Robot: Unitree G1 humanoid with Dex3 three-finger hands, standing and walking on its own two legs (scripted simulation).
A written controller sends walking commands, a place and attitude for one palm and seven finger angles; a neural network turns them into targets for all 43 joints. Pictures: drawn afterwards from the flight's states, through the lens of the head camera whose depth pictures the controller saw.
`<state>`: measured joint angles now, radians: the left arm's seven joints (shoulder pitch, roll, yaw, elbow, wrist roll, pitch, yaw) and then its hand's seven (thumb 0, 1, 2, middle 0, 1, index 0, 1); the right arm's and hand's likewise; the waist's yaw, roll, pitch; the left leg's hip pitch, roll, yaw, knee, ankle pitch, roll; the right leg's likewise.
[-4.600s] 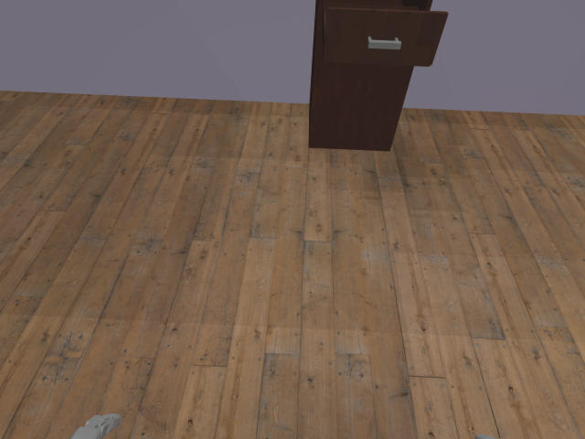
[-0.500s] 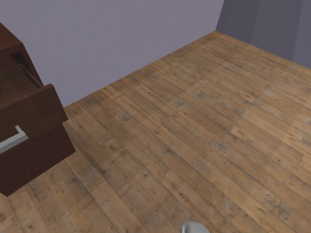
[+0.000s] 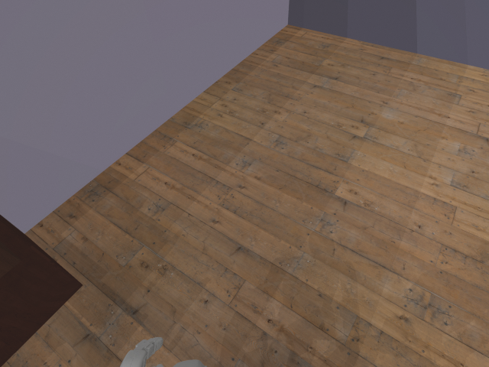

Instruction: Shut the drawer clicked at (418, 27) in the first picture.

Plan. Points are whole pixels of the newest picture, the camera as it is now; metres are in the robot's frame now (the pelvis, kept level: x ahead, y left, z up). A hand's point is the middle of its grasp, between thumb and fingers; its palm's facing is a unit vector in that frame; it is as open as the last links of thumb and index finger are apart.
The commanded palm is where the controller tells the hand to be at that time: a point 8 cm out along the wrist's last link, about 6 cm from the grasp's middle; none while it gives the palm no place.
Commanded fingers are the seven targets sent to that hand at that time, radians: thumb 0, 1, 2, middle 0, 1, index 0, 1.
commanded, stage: turn to face it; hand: left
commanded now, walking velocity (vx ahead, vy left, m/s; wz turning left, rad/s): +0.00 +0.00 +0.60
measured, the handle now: out of the picture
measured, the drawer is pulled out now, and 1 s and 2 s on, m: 0.29 0.29 0.29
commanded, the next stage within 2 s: take the last steps up to it in 1.54 s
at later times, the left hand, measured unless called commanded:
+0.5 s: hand out of the picture -0.03 +0.27 -0.17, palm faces +0.36 -0.90 -0.25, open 7.4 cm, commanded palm none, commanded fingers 0.00 0.90 0.90 -0.20 -0.30 -0.20 -0.30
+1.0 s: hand out of the picture -0.05 +0.19 -0.13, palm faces +0.58 -0.77 -0.28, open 7.4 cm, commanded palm none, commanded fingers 0.00 0.90 0.90 -0.20 -0.30 -0.20 -0.30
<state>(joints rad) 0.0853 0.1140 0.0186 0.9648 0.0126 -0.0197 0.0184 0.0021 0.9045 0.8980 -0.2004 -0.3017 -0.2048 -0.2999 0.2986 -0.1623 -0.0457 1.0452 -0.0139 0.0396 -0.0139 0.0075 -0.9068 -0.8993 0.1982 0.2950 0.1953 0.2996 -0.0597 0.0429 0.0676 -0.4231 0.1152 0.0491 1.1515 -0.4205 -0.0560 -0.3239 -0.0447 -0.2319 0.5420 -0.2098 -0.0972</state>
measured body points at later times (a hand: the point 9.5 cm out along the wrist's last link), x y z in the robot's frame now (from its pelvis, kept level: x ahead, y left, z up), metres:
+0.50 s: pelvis -0.02 +0.04 +0.01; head +0.01 +0.08 +0.45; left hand -0.05 +0.32 -0.15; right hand +0.12 -0.18 -0.13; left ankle -0.04 +0.13 -0.73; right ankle +0.02 -0.10 -0.65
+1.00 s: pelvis -0.02 -0.02 +0.01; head +0.02 -0.04 +0.46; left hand -0.08 +0.23 -0.11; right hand +0.19 -0.21 -0.15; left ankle -0.11 +0.09 -0.63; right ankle +0.03 -0.11 -0.73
